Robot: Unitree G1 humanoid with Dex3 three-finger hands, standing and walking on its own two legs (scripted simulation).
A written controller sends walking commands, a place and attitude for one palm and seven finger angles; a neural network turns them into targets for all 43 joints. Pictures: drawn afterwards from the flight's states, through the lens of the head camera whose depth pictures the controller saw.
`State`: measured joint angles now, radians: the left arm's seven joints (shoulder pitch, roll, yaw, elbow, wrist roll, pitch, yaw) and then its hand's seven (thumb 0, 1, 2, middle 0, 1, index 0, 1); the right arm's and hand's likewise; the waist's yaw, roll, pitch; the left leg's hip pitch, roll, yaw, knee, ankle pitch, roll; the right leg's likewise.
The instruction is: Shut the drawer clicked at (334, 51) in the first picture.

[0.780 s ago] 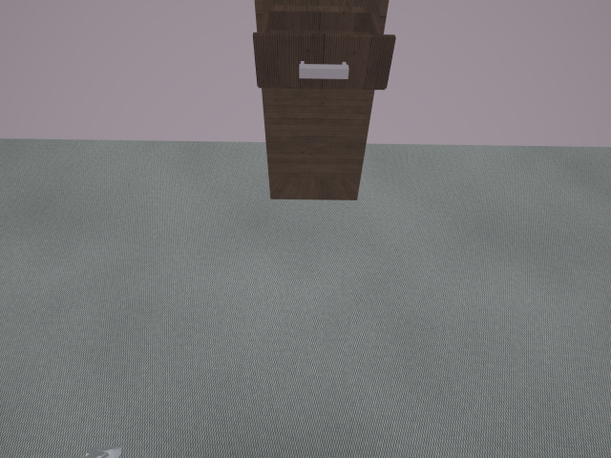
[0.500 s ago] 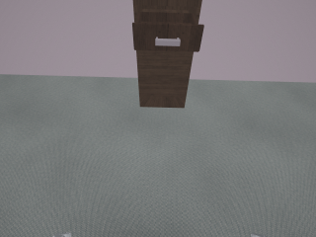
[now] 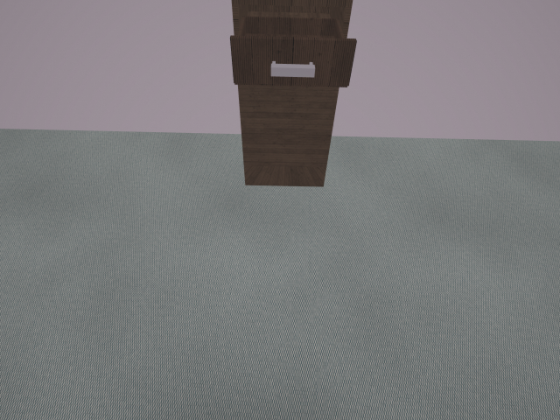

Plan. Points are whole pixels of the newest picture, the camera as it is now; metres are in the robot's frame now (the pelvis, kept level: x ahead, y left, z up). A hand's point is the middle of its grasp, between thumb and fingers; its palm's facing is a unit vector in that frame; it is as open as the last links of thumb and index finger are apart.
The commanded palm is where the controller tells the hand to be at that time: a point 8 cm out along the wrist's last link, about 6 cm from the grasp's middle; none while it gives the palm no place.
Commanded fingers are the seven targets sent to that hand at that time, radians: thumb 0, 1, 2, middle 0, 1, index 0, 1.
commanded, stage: stand and wait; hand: left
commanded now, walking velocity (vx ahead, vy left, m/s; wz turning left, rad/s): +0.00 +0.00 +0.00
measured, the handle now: (292, 67) +1.06 +0.03 +0.02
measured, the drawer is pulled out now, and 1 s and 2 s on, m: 0.29 0.29 0.29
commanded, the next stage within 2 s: look at it before walking up in 0.16 s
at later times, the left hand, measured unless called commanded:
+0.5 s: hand out of the picture +0.07 +0.24 -0.16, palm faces -0.02 -0.94 -0.33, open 7.4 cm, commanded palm none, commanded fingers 0.00 0.90 0.90 -0.20 -0.30 -0.20 -0.30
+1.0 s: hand out of the picture +0.07 +0.23 -0.16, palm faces -0.03 -0.95 -0.30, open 7.4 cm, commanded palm none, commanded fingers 0.00 0.90 0.90 -0.20 -0.30 -0.20 -0.30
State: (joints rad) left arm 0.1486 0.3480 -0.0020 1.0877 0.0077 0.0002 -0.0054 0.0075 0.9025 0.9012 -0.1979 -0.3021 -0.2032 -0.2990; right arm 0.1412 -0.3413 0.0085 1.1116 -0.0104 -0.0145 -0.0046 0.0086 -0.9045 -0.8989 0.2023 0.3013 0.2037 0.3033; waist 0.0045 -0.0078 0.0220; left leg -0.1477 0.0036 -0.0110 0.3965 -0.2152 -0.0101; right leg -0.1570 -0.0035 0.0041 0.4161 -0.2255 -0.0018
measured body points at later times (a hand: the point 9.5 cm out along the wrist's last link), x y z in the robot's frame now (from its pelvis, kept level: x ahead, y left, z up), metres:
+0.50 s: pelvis +0.00 +0.00 +0.00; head +0.00 +0.00 +0.45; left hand +0.07 +0.29 -0.13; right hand +0.08 -0.30 -0.13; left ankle +0.00 +0.13 -0.74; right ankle +0.00 -0.12 -0.74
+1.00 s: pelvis +0.01 +0.00 +0.00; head +0.00 +0.00 +0.45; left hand +0.07 +0.28 -0.14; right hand +0.08 -0.29 -0.14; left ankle +0.00 +0.13 -0.74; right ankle +0.00 -0.12 -0.74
